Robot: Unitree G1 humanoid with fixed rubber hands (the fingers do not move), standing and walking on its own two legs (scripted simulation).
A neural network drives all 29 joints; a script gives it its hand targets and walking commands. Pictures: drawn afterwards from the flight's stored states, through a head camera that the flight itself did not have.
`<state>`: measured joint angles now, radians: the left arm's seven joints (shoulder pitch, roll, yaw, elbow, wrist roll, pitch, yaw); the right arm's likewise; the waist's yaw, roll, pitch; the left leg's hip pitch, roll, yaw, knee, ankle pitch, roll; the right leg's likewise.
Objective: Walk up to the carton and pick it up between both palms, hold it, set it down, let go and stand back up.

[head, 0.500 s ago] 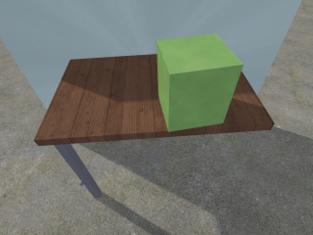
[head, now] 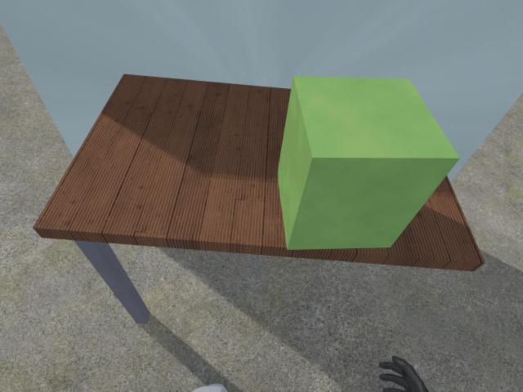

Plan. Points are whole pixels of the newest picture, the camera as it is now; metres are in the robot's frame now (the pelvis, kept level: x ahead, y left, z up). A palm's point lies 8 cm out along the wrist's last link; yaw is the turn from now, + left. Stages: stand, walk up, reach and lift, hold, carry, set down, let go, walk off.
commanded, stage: walk up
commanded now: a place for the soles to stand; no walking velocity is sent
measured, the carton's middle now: (345, 168) +0.51 -0.11 +0.05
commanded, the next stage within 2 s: none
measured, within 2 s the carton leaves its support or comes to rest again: neither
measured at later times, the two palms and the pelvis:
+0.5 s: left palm out of the picture -0.03 +0.24 -0.09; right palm out of the picture +0.01 -0.29 -0.11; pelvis -0.05 -0.02 +0.02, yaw -4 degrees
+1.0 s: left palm out of the picture +0.04 +0.23 -0.10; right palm out of the picture +0.02 -0.29 -0.10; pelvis -0.03 -0.02 +0.00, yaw -1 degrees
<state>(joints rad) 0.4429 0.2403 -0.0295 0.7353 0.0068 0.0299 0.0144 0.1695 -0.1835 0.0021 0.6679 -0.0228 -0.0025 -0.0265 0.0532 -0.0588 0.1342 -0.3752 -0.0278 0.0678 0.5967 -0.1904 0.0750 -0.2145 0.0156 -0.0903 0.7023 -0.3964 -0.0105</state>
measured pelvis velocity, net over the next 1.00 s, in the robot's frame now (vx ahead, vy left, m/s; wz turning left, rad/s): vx -0.03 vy -0.02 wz -0.01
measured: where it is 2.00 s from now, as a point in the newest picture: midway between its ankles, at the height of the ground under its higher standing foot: outside the picture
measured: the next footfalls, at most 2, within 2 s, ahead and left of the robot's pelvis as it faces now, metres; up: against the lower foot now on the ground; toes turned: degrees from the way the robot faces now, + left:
right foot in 0.36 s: +0.05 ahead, -0.14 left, +0.00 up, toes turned -4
left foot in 0.68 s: +0.01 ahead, +0.11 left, +0.00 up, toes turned -1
